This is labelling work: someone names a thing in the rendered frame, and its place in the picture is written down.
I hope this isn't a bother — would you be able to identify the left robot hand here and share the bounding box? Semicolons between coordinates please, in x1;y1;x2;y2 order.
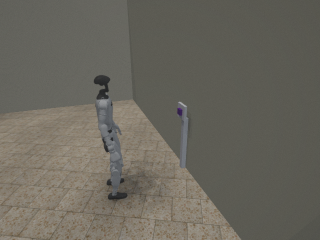
111;124;122;135

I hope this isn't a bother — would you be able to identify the right robot shin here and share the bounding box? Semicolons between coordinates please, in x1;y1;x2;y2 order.
111;169;122;196

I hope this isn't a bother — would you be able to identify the right robot hand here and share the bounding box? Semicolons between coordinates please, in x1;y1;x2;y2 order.
110;151;124;170

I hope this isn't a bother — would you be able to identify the button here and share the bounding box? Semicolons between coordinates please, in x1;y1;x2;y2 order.
177;108;183;116

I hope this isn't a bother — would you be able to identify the robot right forearm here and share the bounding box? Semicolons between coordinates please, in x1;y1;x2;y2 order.
100;125;116;153

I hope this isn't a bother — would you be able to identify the panel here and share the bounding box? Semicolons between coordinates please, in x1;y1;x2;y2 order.
177;102;189;169

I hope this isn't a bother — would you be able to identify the robot left thigh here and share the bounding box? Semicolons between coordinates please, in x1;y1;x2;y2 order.
109;130;121;163

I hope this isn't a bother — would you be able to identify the robot right upper arm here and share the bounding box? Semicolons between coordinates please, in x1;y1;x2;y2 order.
98;100;108;131

